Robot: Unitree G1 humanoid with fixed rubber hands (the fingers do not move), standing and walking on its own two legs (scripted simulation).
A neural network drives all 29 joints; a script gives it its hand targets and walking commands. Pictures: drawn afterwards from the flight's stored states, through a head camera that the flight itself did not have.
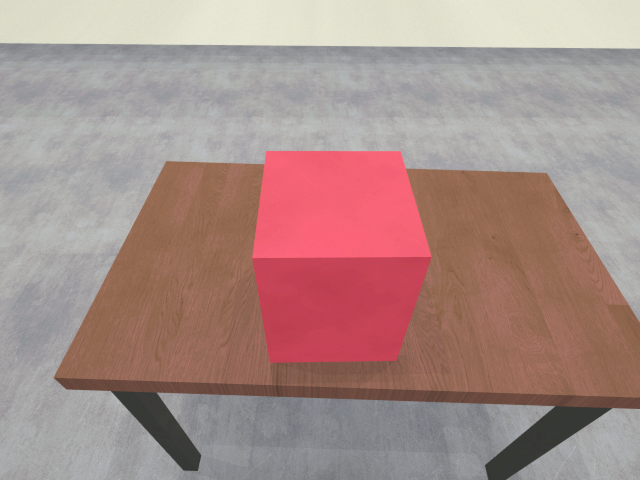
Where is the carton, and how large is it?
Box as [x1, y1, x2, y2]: [252, 151, 431, 362]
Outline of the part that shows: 266,151 252,258 270,362 395,360 431,257 400,151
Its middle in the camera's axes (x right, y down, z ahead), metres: +0.02 +0.03 +0.59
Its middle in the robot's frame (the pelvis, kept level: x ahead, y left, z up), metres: +0.44 -0.01 +0.02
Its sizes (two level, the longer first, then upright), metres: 0.210 0.200 0.250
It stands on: a table, 0.66 m high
